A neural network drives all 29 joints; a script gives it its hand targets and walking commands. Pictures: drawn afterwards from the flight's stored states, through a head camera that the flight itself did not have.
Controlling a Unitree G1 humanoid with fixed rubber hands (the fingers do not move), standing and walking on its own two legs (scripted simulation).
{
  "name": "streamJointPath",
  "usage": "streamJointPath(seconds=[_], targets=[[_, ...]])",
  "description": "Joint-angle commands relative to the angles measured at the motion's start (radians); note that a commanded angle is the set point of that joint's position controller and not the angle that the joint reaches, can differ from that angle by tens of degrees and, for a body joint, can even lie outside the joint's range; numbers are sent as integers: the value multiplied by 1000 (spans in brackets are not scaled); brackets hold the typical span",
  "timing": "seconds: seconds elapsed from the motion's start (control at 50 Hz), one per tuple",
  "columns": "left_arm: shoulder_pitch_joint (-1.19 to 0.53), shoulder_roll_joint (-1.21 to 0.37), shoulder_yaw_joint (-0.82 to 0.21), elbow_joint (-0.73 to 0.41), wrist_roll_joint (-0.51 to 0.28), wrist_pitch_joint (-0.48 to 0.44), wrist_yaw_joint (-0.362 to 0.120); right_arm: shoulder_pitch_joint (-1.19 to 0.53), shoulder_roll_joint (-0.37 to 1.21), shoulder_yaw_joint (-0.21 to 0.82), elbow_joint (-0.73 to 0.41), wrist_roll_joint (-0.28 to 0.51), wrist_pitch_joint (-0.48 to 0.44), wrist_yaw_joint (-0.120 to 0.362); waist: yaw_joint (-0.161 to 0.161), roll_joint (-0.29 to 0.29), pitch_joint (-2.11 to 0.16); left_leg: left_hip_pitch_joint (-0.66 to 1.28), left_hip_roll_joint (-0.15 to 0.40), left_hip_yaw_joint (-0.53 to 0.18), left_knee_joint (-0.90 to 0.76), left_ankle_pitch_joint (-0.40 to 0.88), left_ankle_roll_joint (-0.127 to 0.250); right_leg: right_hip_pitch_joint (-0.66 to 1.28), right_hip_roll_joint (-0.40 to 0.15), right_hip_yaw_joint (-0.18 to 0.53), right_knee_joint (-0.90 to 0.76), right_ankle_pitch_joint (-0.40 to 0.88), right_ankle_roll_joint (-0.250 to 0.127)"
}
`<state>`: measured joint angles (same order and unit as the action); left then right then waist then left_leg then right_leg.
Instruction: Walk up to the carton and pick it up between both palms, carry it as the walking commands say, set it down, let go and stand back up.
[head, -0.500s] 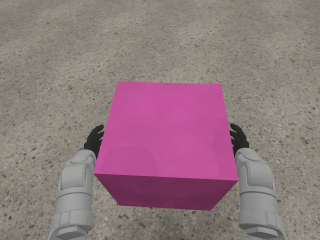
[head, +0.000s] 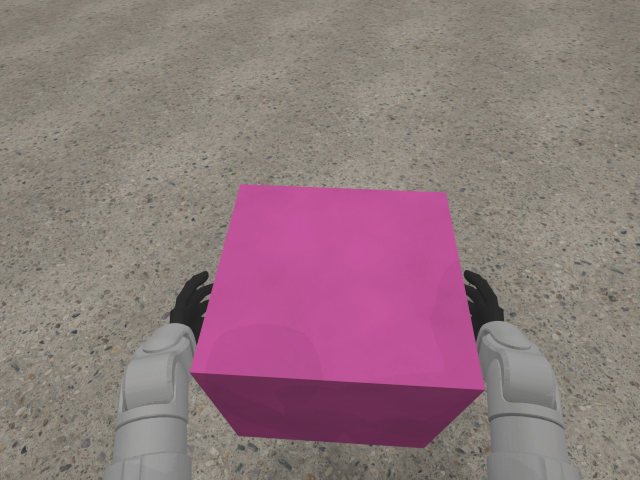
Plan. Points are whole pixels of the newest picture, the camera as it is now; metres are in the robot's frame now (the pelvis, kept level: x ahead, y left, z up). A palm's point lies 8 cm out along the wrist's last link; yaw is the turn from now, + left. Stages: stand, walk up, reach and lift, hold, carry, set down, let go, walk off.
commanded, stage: hold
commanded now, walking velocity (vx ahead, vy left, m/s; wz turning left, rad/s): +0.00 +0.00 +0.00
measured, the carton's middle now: (335, 321) +0.33 -0.02 -0.02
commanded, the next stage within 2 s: carry in 0.84 s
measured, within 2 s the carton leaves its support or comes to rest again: neither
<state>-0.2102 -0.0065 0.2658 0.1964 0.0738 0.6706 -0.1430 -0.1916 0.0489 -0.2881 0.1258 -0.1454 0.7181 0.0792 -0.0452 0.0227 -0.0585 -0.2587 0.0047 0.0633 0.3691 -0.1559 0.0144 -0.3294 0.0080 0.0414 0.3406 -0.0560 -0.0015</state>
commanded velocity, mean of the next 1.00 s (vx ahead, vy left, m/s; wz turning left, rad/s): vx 0.00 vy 0.04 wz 0.12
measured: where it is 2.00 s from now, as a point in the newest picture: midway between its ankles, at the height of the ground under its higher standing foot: outside the picture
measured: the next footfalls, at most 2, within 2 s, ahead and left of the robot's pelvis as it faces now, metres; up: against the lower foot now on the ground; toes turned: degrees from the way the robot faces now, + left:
right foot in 1.48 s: +0.07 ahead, -0.05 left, +0.00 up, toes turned +6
left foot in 1.76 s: -0.01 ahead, +0.22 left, +0.00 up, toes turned +23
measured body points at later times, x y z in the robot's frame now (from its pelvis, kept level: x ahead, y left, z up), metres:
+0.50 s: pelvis +0.02 +0.00 +0.00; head +0.02 -0.01 +0.45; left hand +0.34 +0.18 +0.03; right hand +0.31 -0.21 +0.02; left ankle +0.02 +0.12 -0.74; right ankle +0.07 -0.11 -0.74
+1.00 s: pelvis +0.01 +0.01 -0.01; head -0.05 +0.01 +0.44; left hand +0.28 +0.19 +0.03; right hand +0.27 -0.20 +0.03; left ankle +0.02 +0.11 -0.74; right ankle +0.08 -0.11 -0.74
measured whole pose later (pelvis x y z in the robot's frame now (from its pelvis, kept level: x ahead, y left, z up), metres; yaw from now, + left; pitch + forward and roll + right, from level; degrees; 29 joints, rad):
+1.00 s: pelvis +0.01 +0.01 -0.01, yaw +1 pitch -4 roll +0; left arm -0.07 -0.03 0.20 0.08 0.06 0.73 -0.11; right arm -0.07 0.02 -0.25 0.02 -0.10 0.79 0.08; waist -0.04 0.03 -0.09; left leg -0.23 0.01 0.06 0.59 -0.32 0.01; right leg -0.27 0.01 0.03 0.50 -0.17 0.01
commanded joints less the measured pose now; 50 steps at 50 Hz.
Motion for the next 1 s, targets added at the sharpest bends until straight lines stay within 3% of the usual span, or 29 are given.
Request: streamJointPath(seconds=[0.0, 0.04, 0.06, 0.12, 0.16, 0.2, 0.22, 0.26, 0.28, 0.3, 0.32, 0.34, 0.38, 0.4, 0.44, 0.48, 0.52, 0.64, 0.68, 0.72, 0.76, 0.8, 0.82, 0.84, 0.88, 0.9, 0.92, 0.94, 0.98], targets=[[-781, -857, -642, -87, -142, -89, -166, -819, 889, 809, -135, 260, -88, 245, 81, -24, -371, -80, -76, -99, -79, -297, 39, 459, 89, 17, 17, -248, 9], [-800, -816, -573, -22, -112, -78, -173, -855, 885, 744, -84, 238, -67, 234, 88, -86, -329, -80, -72, -90, -66, -330, 49, 427, 70, 28, -2, -347, 18], [-809, -825, -602, -58, -135, -95, -181, -874, 913, 789, -134, 270, -85, 236, 111, -57, -401, -74, -66, -99, -44, -287, 51, 460, 65, 39, 12, -312, 19], [-843, -773, -504, 71, -98, -106, -187, -968, 904, 797, -87, 263, -79, 232, 142, -152, -348, -84, -71, -89, -38, -330, 59, 412, 49, 52, -18, -440, 43], [-823, -793, -538, 24, -118, -107, -197, -908, 914, 798, -113, 267, -81, 224, 112, -89, -315, -122, -71, -88, -55, -298, 57, 437, 62, 34, -8, -339, 32], [-792, -801, -555, -19, -103, -103, -183, -871, 960, 795, -62, 277, -77, 237, 130, -34, -374, -32, -73, -88, -47, -229, 52, 408, 51, 42, 0, -255, 27], [-781, -829, -583, -66, -115, -94, -175, -788, 945, 771, -61, 249, -70, 238, 88, -23, -394, -19, -58, -112, -76, -207, 41, 410, 65, 22, 14, -178, 19], [-674, -870, -630, -100, -135, -78, -173, -751, 933, 805, -164, 245, -68, 232, 78, -48, -465, 58, -73, -106, -73, -100, 29, 441, 61, 30, 9, -78, 18], [-672, -845, -625, -98, -145, -58, -174, -652, 920, 774, -89, 219, -41, 222, 61, -76, -394, 58, -65, -111, -80, -86, 31, 412, 71, 32, -4, -72, 11], [-581, -859, -620, -77, -118, -49, -171, -699, 924, 802, -160, 241, -50, 233, 103, -70, -432, 71, -90, -85, -71, -69, 28, 453, 62, 24, -20, -69, 18], [-564, -831, -601, -107, -106, -42, -164, -674, 921, 797, -125, 243, -36, 233, 109, -60, -384, 70, -84, -98, -87, -21, 31, 418, 71, 18, -16, -24, 9], [-582, -863, -638, -134, -126, -39, -156, -632, 912, 792, -130, 228, -35, 230, 73, -81, -399, 109, -74, -127, -87, 7, 25, 401, 75, 30, -9, 0, 5], [-515, -874, -680, -235, -150, -26, -141, -591, 892, 847, -234, 277, -35, 237, 59, 10, -475, 196, -70, -134, -61, 184, 5, 419, 77, 23, 12, 125, 9], [-534, -893, -712, -253, -166, -28, -136, -618, 876, 857, -289, 267, -39, 235, 66, -49, -525, 232, -71, -148, -45, 295, -4, 402, 99, 12, 13, 153, 14], [-468, -897, -739, -292, -187, -14, -124, -591, 883, 891, -353, 307, -38, 228, 84, -19, -580, 259, -76, -134, -35, 404, -18, 453, 101, 20, 21, 265, 18], [-353, -873, -708, -308, -144, 10, -109, -450, 834, 847, -286, 261, -12, 224, 62, 9, -465, 261, -87, -135, -49, 495, -32, 415, 101, 22, -7, 306, 21], [-359, -882, -737, -329, -166, 25, -97, -384, 838, 849, -288, 248, 2, 216, 44, -48, -509, 312, -73, -152, -37, 523, -25, 439, 93, 34, -14, 315, 18], [-286, -857, -732, -350, -141, 28, -75, -351, 728, 811, -333, 236, -11, 211, 55, 17, -422, 358, -56, -157, -34, 611, -53, 420, 110, 20, -37, 244, 10], [-245, -817, -736, -377, -145, 32, -63, -308, 693, 802, -347, 234, -5, 203, 24, -9, -420, 332, -64, -150, -46, 559, -47, 425, 108, 14, -30, 238, 13], [-229, -836, -758, -394, -156, 23, -66, -380, 697, 862, -453, 281, -24, 205, 66, 14, -454, 320, -70, -152, -32, 532, -44, 411, 107, 15, -25, 235, 2], [-242, -815, -767, -419, -167, 15, -55, -342, 625, 816, -437, 257, -29, 199, 20, 27, -411, 324, -47, -163, -40, 509, -49, 404, 111, 3, -24, 137, 0], [-308, -785, -752, -452, -156, 0, -51, -377, 642, 815, -424, 265, -33, 196, 29, 39, -359, 259, -68, -149, -48, 345, -35, 383, 98, 3, -19, 73, 0], [-460, -793, -696, -321, -139, 13, -80, -471, 749, 753, -255, 287, -20, 192, 51, 19, -639, 248, 166, -128, 199, 502, -20, 328, -138, -57, 226, 342, -39], [-421, -772, -683, -297, -138, 4, -75, -446, 740, 780, -248, 293, -15, 190, 49, -23, -598, 166, 122, -120, 219, 420, -20, 330, -136, -32, 203, 389, -47], [-493, -829, -727, -365, -179, 6, -64, -589, 785, 859, -391, 350, -14, 178, 72, -123, -616, -80, 58, -77, 296, 44, -14, 438, -203, 48, 174, 252, -79], [-459, -813, -717, -340, -166, 18, -66, -571, 754, 863, -395, 332, 5, 174, 81, -157, -540, -207, -1, -22, 336, -226, -26, 427, -294, 155, 88, 97, -99], [-541, -849, -744, -425, -195, 29, -67, -723, 794, 932, -479, 397, 11, 172, 86, -182, -534, -226, -22, -26, 440, -349, -21, 368, -371, 270, -15, -267, -117], [-593, -830, -757, -432, -199, 49, -66, -654, 776, 902, -408, 354, 40, 165, 75, -227, -451, -230, -5, -64, 523, -327, -20, 188, -413, 288, -106, -542, -118], [-635, -804, -730, -408, -198, 106, -41, -651, 785, 886, -374, 350, 103, 152, 37, -408, -301, -123, 51, -104, 554, -265, -3, -150, -402, 216, -188, -690, -57]])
